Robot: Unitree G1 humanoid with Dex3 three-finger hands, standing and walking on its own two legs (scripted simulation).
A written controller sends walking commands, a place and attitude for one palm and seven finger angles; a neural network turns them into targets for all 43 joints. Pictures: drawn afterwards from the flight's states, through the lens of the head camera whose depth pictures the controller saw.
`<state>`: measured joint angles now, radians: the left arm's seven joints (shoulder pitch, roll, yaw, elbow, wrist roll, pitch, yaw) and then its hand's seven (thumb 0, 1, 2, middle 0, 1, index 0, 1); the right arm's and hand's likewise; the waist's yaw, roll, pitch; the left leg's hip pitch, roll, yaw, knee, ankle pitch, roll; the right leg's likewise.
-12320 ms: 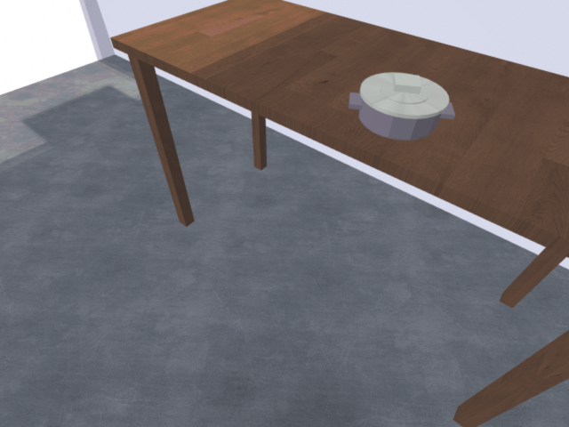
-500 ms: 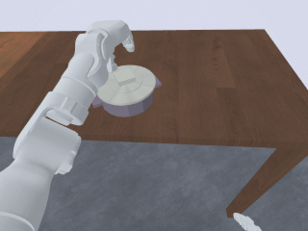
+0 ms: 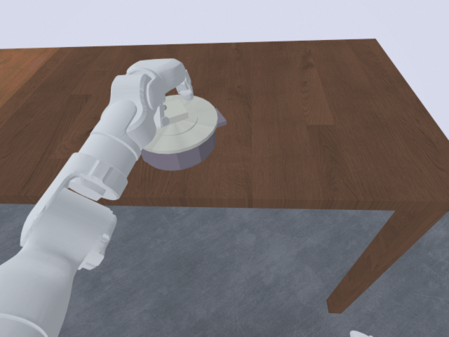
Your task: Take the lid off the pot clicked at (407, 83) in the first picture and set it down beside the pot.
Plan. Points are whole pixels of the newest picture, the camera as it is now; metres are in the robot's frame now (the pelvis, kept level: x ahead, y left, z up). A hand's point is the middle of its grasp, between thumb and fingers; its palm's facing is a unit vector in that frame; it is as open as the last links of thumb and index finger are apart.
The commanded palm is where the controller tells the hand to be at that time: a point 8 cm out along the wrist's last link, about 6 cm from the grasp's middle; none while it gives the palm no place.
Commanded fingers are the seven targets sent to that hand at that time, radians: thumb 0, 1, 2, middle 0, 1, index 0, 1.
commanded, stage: lower the open fingers around the knob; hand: left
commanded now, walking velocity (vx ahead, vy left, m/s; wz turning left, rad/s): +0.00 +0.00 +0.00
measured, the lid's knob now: (171, 112) +0.50 +0.10 +0.15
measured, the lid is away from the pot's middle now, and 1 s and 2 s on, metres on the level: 0.00 0.00 0.00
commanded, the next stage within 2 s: close the fingers and squeeze the knob in 0.44 s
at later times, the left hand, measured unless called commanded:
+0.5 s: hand (165, 113) +0.47 +0.10 +0.18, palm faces -0.30 -0.03 -0.95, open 10.4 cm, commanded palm +0.46 +0.10 +0.23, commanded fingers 0.00 -0.43 1.70 -0.86 -0.08 -0.86 -0.08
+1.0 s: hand (165, 117) +0.46 +0.10 +0.17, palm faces -0.31 -0.03 -0.95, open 9.5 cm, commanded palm +0.45 +0.11 +0.23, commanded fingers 0.00 0.04 1.11 -0.65 -0.80 -0.65 -0.80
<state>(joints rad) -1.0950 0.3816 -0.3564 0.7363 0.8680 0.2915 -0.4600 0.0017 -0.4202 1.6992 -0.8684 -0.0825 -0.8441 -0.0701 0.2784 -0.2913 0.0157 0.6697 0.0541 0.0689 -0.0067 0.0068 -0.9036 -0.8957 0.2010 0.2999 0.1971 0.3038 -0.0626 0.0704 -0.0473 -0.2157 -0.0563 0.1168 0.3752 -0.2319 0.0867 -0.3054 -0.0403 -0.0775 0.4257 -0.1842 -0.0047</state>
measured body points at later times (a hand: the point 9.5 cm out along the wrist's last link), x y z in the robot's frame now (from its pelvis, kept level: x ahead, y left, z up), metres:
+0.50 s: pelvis +0.00 +0.00 +0.00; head +0.01 -0.02 +0.45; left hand +0.48 +0.10 +0.23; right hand +0.08 -0.26 -0.13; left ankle -0.02 +0.06 -0.74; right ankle +0.02 -0.12 -0.74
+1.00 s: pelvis +0.00 +0.01 +0.00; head +0.01 -0.02 +0.45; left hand +0.47 +0.10 +0.22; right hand +0.10 -0.25 -0.13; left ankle -0.02 +0.06 -0.74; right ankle +0.02 -0.12 -0.74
